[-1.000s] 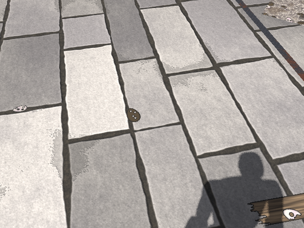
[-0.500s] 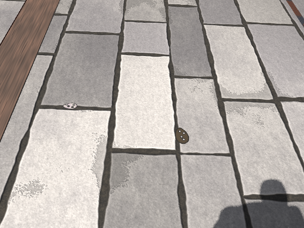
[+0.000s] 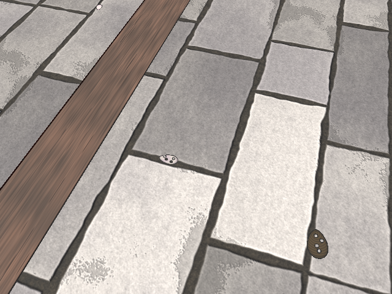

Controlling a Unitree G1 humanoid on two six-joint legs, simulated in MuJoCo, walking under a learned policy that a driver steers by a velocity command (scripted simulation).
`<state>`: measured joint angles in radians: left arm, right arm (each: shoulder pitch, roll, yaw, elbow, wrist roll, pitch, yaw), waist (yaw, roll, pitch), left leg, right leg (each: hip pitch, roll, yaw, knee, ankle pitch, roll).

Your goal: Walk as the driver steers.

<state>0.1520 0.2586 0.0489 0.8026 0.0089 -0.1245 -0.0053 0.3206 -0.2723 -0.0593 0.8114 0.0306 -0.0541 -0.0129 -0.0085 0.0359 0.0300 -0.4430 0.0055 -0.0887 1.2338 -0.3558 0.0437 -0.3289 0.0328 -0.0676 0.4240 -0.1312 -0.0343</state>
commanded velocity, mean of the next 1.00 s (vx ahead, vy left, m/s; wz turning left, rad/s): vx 0.50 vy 0.00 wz -0.04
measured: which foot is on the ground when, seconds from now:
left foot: up 0.00-0.34, down 0.36-0.94, up 0.96-1.00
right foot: down 0.00-0.38, up 0.40-0.90, down 0.92-1.00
